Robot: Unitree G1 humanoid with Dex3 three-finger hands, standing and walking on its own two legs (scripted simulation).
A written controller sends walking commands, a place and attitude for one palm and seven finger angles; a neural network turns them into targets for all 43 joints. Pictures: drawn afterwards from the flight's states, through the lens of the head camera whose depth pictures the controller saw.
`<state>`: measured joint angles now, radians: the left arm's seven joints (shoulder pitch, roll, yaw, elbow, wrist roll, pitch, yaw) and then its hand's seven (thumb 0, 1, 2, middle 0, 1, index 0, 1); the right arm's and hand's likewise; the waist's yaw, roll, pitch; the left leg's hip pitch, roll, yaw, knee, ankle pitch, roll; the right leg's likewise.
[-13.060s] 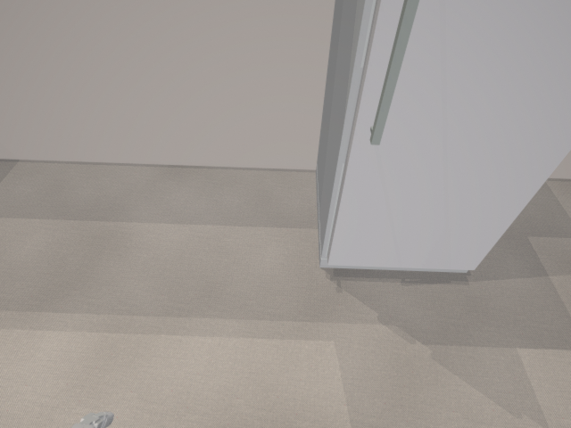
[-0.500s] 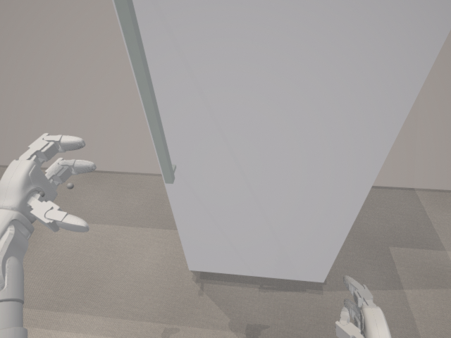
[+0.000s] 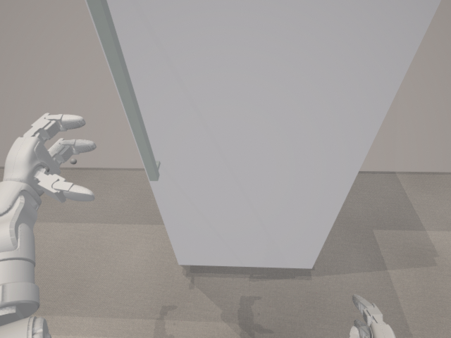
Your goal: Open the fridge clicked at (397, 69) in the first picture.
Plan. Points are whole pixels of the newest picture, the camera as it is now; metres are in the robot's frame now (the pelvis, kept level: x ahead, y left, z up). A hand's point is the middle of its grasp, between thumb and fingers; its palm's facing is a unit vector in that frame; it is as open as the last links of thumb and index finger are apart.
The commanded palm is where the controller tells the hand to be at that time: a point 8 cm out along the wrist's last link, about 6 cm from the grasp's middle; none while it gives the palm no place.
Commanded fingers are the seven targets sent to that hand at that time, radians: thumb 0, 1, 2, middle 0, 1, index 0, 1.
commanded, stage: move the hooked fingers beside the handle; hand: left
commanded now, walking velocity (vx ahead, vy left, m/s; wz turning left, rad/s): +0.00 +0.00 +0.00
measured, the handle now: (129, 86) +0.52 +0.22 +0.21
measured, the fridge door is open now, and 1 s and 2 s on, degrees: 0 0 0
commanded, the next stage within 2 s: feel for the door with the fingertips in 1.80 s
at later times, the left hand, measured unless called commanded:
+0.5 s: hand (83, 139) +0.40 +0.28 +0.17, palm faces +0.06 -1.00 -0.02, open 14.0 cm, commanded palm +0.38 +0.33 +0.17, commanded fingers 0.00 -0.50 0.30 -0.30 -1.20 -0.30 -1.20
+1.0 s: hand (99, 122) +0.46 +0.28 +0.16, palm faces +0.02 -1.00 -0.01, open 14.0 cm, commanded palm +0.44 +0.33 +0.16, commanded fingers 0.00 -0.50 0.30 -0.30 -1.20 -0.30 -1.20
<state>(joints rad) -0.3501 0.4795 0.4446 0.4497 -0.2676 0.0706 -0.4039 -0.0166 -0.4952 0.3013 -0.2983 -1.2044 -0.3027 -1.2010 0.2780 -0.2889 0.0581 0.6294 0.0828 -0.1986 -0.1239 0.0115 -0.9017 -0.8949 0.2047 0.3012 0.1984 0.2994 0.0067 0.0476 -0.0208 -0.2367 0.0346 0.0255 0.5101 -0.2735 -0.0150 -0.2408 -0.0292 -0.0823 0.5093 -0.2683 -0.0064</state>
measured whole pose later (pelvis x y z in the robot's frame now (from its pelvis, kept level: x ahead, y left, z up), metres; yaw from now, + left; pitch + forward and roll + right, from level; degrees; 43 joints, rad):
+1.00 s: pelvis +0.01 +0.02 -0.01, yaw -1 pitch +8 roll -1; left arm -0.81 0.61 0.42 1.03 -0.17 -0.11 -0.42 -0.02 -0.50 0.30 -0.30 -1.20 -0.30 -1.20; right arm 0.38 -0.30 0.04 0.66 0.06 -0.07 -0.09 0.01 -0.90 -0.89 0.21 0.30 0.20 0.30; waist -0.08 0.01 -0.06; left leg -0.42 0.03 0.04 0.59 -0.31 0.01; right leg -0.41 -0.03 -0.06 0.54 -0.27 0.02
